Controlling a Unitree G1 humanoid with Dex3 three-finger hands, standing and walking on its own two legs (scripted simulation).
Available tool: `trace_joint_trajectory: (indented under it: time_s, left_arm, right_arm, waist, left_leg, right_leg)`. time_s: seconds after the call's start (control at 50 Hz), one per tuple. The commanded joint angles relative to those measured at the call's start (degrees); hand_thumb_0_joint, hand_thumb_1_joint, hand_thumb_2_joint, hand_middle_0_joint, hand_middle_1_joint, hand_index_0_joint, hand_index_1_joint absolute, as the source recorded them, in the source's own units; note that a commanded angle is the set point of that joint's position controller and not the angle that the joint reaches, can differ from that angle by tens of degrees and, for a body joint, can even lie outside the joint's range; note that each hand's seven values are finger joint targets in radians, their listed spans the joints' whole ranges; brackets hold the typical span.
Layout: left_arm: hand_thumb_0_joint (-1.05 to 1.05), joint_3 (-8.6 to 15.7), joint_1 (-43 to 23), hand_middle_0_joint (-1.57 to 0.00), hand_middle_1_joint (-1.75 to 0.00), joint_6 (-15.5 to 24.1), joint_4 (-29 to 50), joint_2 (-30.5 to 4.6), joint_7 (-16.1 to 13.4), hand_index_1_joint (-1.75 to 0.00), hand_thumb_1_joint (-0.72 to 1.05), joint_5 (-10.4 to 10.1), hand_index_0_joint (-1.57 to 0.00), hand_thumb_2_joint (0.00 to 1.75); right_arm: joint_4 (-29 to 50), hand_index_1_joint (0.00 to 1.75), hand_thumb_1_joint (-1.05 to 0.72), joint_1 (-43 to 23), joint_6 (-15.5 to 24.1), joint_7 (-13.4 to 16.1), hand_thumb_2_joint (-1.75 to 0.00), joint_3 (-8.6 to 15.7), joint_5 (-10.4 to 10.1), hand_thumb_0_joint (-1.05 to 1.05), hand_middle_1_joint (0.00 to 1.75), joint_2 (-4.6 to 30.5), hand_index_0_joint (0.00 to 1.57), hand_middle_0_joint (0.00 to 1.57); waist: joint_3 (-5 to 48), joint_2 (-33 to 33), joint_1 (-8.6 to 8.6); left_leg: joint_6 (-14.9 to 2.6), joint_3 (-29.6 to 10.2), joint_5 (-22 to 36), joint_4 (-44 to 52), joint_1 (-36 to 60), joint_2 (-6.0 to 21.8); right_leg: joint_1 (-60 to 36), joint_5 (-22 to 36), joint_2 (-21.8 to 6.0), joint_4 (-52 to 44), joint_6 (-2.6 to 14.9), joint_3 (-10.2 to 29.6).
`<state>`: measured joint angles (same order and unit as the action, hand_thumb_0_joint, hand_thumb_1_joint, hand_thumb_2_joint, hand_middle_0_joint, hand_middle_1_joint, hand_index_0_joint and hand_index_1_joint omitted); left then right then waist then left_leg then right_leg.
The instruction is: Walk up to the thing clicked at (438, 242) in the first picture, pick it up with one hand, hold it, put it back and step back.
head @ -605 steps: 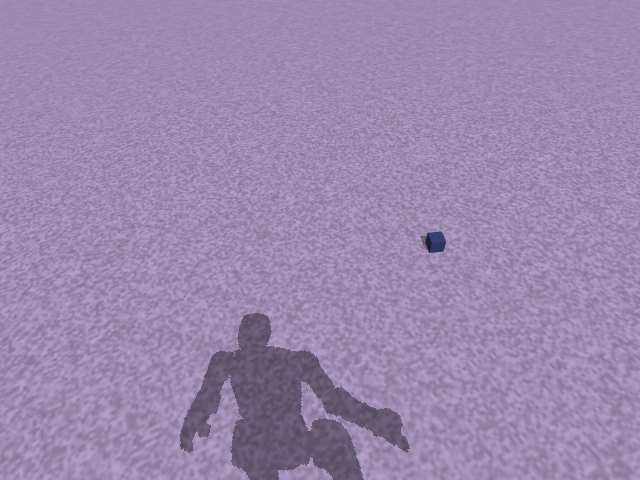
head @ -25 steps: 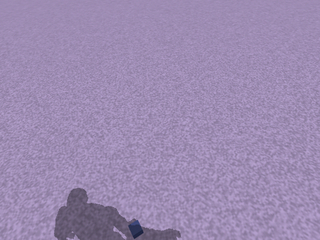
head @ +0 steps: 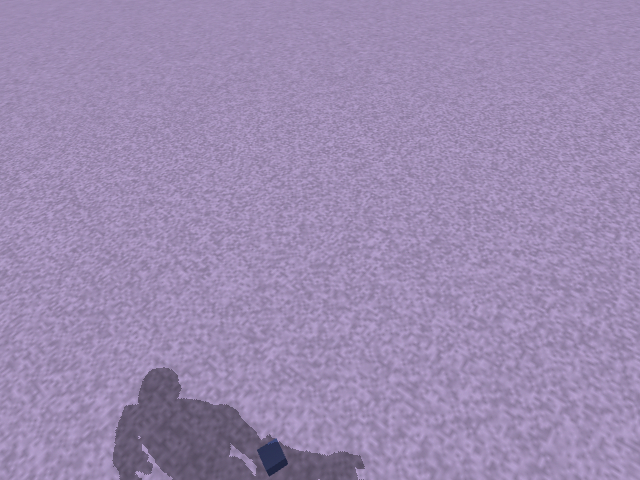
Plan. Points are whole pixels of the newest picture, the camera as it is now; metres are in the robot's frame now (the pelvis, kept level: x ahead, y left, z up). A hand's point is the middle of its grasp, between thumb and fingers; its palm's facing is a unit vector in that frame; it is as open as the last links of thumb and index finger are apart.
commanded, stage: stand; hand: left
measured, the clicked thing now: (272, 457) +0.39 +0.21 -0.75
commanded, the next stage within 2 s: walk up in 0.16 s
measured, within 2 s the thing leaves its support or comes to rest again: neither
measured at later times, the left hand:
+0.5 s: hand out of the picture +0.09 +0.31 -0.18, palm faces -0.03 -0.93 -0.38, open 7.4 cm
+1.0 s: hand out of the picture -0.07 +0.29 -0.16, palm faces -0.09 -0.91 -0.40, open 7.4 cm
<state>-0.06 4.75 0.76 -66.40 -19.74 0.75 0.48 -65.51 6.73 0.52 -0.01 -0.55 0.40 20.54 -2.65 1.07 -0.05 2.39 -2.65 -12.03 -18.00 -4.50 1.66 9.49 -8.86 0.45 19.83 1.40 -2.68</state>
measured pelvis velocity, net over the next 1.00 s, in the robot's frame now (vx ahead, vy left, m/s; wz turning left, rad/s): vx -0.18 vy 0.04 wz -0.09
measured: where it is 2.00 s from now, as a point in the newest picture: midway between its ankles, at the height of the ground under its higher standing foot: outside the picture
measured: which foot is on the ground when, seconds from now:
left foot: down 0.00-0.90, up 0.92-1.00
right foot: down 0.00-0.48, up 0.50-0.86, down 0.88-1.00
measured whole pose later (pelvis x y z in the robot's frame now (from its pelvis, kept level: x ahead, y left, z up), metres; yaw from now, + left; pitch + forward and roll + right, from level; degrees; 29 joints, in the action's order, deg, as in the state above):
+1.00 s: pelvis -0.18 +0.04 -0.02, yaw -5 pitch -2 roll +1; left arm 3.4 9.8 -2.8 -48.6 -20.6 0.3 1.9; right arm -49.6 5.0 -3.6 1.7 3.0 -0.7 22.6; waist -10.2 1.0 -1.3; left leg 0.1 -5.7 -29.7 -60.4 -26.3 -4.3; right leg 15.2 -20.3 0.9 37.8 1.2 3.1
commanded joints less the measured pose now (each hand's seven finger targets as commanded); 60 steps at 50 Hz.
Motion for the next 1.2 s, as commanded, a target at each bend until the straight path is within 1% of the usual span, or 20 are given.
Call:
trace_joint_trajectory:
  time_s: [0.0,0.12,0.14,0.18,0.28,0.42,0.44,0.46,0.48,0.56,0.74,0.84,0.86,0.88,0.9,1.0,1.1,1.14,1.16,1.18]
  left_arm:
    - [0.0,2.61,-2.54,-0.2,-0.3,1.26,3.33,-12.92,-1.03,-0.3,0.9,-0.29,-0.2,0.9]
    - [0.0,2.76,-3.1,-0.2,-0.3,1.01,3.23,-12.91,-1.05,-0.3,0.9,-0.13,-0.2,0.9]
    - [0.0,5.3,-3.67,-0.2,-0.3,0.28,4.92,-15.85,-1.48,-0.3,0.9,-1.17,-0.2,0.9]
    - [0.0,5.88,-1.31,-0.2,-0.3,-0.13,6.45,-16.32,-1.79,-0.3,0.9,-1.45,-0.2,0.9]
    - [0.0,6.58,-6.15,-0.2,-0.3,-1.21,13.35,-17.08,-2.18,-0.3,0.9,0.73,-0.2,0.9]
    - [0.0,5.8,-7.17,-0.2,-0.3,-3.55,18.32,-15.93,-2.39,-0.3,0.9,0.36,-0.2,0.9]
    - [0.0,5.39,-4.33,-0.2,-0.3,-4.09,18.47,-12.98,-2.21,-0.3,0.9,-0.3,-0.2,0.9]
    - [0.0,4.84,-2.11,-0.2,-0.3,-4.31,18.88,-9.7,-2.45,-0.3,0.9,-0.7,-0.2,0.9]
    - [0.0,5.96,-4.02,-0.2,-0.3,-4.59,18.95,-12.89,-3.24,-0.3,0.9,0.15,-0.2,0.9]
    - [0.0,6.28,1.3,-0.2,-0.3,-4.54,17.56,-13.34,-3.12,-0.3,0.9,-0.35,-0.2,0.9]
    - [0.0,6.77,2.15,-0.2,-0.3,-3.22,22.03,-11.96,-2.24,-0.3,0.9,0.54,-0.2,0.9]
    - [0.0,7.53,10.36,-0.2,-0.3,-2.23,18.9,-12.29,-1.88,-0.3,0.9,1.49,-0.2,0.9]
    - [0.0,8.25,10.15,-0.2,-0.3,-2.02,19.46,-14.98,-1.84,-0.3,0.9,2.0,-0.2,0.9]
    - [0.0,9.33,7.73,-0.2,-0.3,-2.22,20.63,-20.1,-1.48,-0.3,0.9,1.13,-0.2,0.9]
    - [0.0,9.49,5.25,-0.2,-0.3,-1.77,22.7,-22.34,-1.51,-0.3,0.9,1.88,-0.2,0.9]
    - [0.0,8.13,1.33,-0.2,-0.3,-2.08,25.73,-14.9,-2.54,-0.3,0.9,1.7,-0.2,0.9]
    - [0.0,7.94,5.62,-0.2,-0.3,-3.3,26.99,-14.59,-2.63,-0.3,0.9,1.72,-0.2,0.9]
    - [0.0,7.76,3.83,-0.2,-0.3,-3.85,27.78,-14.97,-2.08,-0.3,0.9,0.72,-0.2,0.9]
    - [0.0,7.16,3.54,-0.2,-0.3,-4.09,28.25,-13.73,-1.84,-0.3,0.9,0.53,-0.2,0.9]
    - [0.0,6.41,5.83,-0.2,-0.3,-4.09,28.33,-11.08,-1.68,-0.3,0.9,0.36,-0.2,0.9]
  right_arm:
    - [3.28,0.3,-0.9,-1.37,0.95,0.63,-0.9,1.85,0.18,0.0,0.3,11.65,0.2,0.2]
    - [3.41,0.3,-0.9,-1.17,0.84,0.73,-0.9,1.77,0.15,0.0,0.3,11.35,0.2,0.2]
    - [3.63,0.3,-0.9,-3.69,-0.24,0.7,-0.9,3.09,-0.17,0.0,0.3,14.56,0.2,0.2]
    - [5.21,0.3,-0.9,-1.54,-0.76,0.76,-0.9,3.15,-1.06,0.0,0.3,12.95,0.2,0.2]
    - [8.57,0.3,-0.9,2.47,-3.32,0.36,-0.9,4.62,-0.44,0.0,0.3,11.86,0.2,0.2]
    - [9.95,0.3,-0.9,9.07,-2.55,0.58,-0.9,6.32,1.38,0.0,0.3,11.53,0.2,0.2]
    - [10.83,0.3,-0.9,6.73,-2.15,0.79,-0.9,7.16,2.6,0.0,0.3,14.51,0.2,0.2]
    - [12.83,0.3,-0.9,3.18,-1.83,0.71,-0.9,8.02,3.34,0.0,0.3,19.65,0.2,0.2]
    - [14.61,0.3,-0.9,2.38,-1.8,0.45,-0.9,8.89,2.17,0.0,0.3,23.89,0.2,0.2]
    - [16.75,0.3,-0.9,-3.25,-1.1,2.11,-0.9,7.2,2.24,0.0,0.3,15.93,0.2,0.2]
    - [18.8,0.3,-0.9,3.56,-1.38,2.79,-0.9,7.85,0.97,0.0,0.3,16.27,0.2,0.2]
    - [20.62,0.3,-0.9,-0.55,-2.65,1.8,-0.9,7.18,0.0,0.0,0.3,16.21,0.2,0.2]
    - [21.33,0.3,-0.9,-0.81,-2.69,1.65,-0.9,6.71,-0.16,0.0,0.3,14.61,0.2,0.2]
    - [22.24,0.3,-0.9,-3.69,-2.73,1.89,-0.9,6.29,-0.85,0.0,0.3,11.85,0.2,0.2]
    - [21.97,0.3,-0.9,-3.89,-3.2,2.51,-0.9,6.74,-0.62,0.0,0.3,12.58,0.2,0.2]
    - [19.68,0.3,-0.9,2.45,-1.92,2.74,-0.9,5.64,-1.14,0.0,0.3,12.73,0.2,0.2]
    - [21.04,0.3,-0.9,3.17,-1.04,2.54,-0.9,5.76,0.45,0.0,0.3,11.37,0.2,0.2]
    - [19.25,0.3,-0.9,6.88,-0.55,2.33,-0.9,6.32,0.9,0.0,0.3,11.21,0.2,0.2]
    - [19.19,0.3,-0.9,7.07,-0.34,2.34,-0.9,6.98,1.53,0.0,0.3,13.12,0.2,0.2]
    - [20.07,0.3,-0.9,5.32,-0.27,2.22,-0.9,8.09,2.45,0.0,0.3,18.08,0.2,0.2]
  waist:
    - [5.19,-0.98,-0.07]
    - [3.94,-1.45,0.08]
    - [-4.27,-2.03,-0.58]
    - [3.23,-3.58,-0.33]
    - [7.05,-10.64,0.61]
    - [6.8,-8.9,2.87]
    - [5.79,0.5,1.12]
    - [5.09,12.57,-0.67]
    - [6.01,13.3,2.53]
    - [3.28,6.16,-2.35]
    - [6.85,7.12,2.32]
    - [8.49,5.93,-1.28]
    - [6.96,0.38,-1.14]
    - [3.77,-13.49,-2.21]
    - [1.54,-16.91,-3.21]
    - [2.74,-9.01,-0.7]
    - [5.96,-13.18,-2.43]
    - [8.0,-9.98,0.05]
    - [8.13,-7.28,-0.12]
    - [7.81,4.27,-1.09]
  left_leg:
    - [-2.78,-2.97,8.52,2.34,-3.36,5.72]
    - [-2.79,-3.13,6.13,3.03,-3.75,5.81]
    - [-3.85,-3.01,15.39,-3.28,-8.82,4.08]
    - [-3.78,-0.54,17.0,-10.86,-6.04,2.3]
    - [-4.72,-2.38,-20.31,-37.05,-10.08,-2.71]
    - [-3.3,3.31,-0.63,-7.69,-7.18,-2.31]
    - [-4.55,-6.31,10.11,-2.14,-5.31,4.07]
    - [-8.94,-20.83,24.14,-0.44,-1.89,14.71]
    - [-16.72,-25.71,27.57,-0.43,-9.69,21.4]
    - [-13.43,-10.28,30.31,-7.68,-2.79,12.09]
    - [-15.91,-9.93,32.94,-13.21,6.49,14.42]
    - [-10.3,-6.68,18.94,-18.0,-6.81,11.1]
    - [-7.28,-5.06,9.47,-21.02,-14.84,7.77]
    - [-3.51,0.86,-8.31,-31.94,-19.59,-4.48]
    - [-2.57,-2.37,-25.74,-46.5,-18.86,-6.17]
    - [-1.45,-4.34,-18.92,-48.34,-21.24,-7.25]
    - [-1.78,1.58,-15.83,-20.25,-19.46,-3.58]
    - [-2.57,4.15,-0.7,-4.8,-10.7,-3.88]
    - [-4.12,-2.15,6.08,-4.51,-5.17,0.23]
    - [-9.31,-17.94,13.44,-3.89,1.04,12.22]
  right_leg:
    - [-6.13,9.48,-8.1,-2.76,-0.23,7.45]
    - [-5.33,6.56,-7.8,-3.21,-0.22,7.2]
    - [-0.67,20.96,-8.27,0.73,0.21,8.55]
    - [-3.59,30.01,-11.07,2.53,3.63,9.44]
    - [3.91,26.46,-21.59,2.01,13.74,16.53]
    - [4.23,14.84,-13.08,15.62,6.04,10.72]
    - [8.89,4.87,-6.9,22.35,3.03,8.19]
    - [19.35,-23.5,4.33,31.38,0.15,5.8]
    - [15.14,-31.2,5.93,41.77,-0.71,12.69]
    - [22.01,-19.44,5.72,52.26,-1.04,15.26]
    - [15.9,-20.38,1.31,29.4,-3.43,8.88]
    - [-0.81,-1.65,0.23,5.67,-0.24,4.23]
    - [-2.86,2.81,-5.45,5.07,2.42,12.81]
    - [3.01,9.77,-15.11,2.26,11.04,25.87]
    - [10.76,15.97,-23.53,-0.24,17.17,34.3]
    - [2.48,28.03,-12.32,9.41,11.01,14.99]
    - [-8.66,28.33,-12.05,14.99,9.79,16.0]
    - [-5.38,22.31,-10.18,19.39,7.07,14.04]
    - [2.86,13.03,-8.6,20.44,4.47,14.51]
    - [16.09,-5.11,-1.11,28.57,1.21,11.11]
